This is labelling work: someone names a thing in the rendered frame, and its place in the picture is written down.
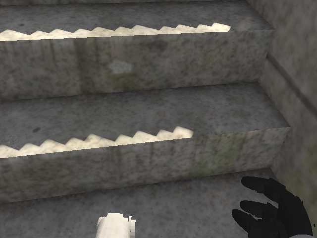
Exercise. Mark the robot left thigh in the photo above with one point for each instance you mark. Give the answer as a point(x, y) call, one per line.
point(115, 225)

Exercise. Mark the right robot hand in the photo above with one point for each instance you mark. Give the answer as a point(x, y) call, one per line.
point(289, 219)

